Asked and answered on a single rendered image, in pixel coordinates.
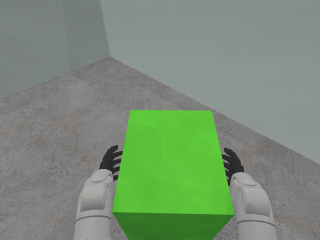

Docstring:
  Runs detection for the carton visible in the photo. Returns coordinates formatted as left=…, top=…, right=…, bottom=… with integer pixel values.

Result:
left=112, top=110, right=235, bottom=240

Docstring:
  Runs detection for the right robot hand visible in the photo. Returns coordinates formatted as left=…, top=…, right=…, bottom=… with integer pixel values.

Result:
left=221, top=147, right=244, bottom=186

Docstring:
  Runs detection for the left robot hand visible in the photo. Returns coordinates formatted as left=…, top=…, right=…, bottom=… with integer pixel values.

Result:
left=99, top=145, right=123, bottom=181

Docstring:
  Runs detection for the right robot forearm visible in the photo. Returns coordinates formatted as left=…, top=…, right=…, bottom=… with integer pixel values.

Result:
left=230, top=172, right=278, bottom=240

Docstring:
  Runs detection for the left robot forearm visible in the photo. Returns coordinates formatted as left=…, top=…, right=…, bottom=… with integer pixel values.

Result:
left=73, top=169, right=114, bottom=240

